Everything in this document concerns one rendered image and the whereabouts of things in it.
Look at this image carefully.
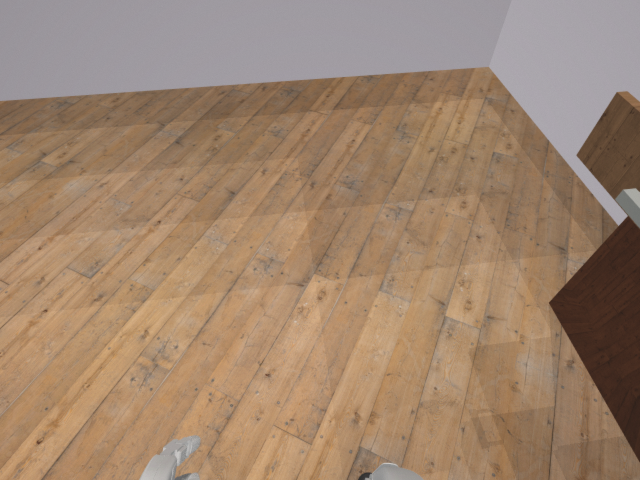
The handle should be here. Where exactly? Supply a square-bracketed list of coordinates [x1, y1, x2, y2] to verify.
[615, 188, 640, 228]

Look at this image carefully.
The robot left hand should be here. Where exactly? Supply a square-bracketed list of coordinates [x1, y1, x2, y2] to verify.
[139, 435, 201, 480]

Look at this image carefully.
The robot right shin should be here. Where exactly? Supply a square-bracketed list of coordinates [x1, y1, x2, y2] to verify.
[372, 463, 398, 474]

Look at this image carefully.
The cabinet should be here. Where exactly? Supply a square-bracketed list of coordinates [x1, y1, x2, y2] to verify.
[549, 216, 640, 462]

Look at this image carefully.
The drawer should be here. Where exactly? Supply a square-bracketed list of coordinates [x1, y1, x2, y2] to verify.
[576, 91, 640, 229]

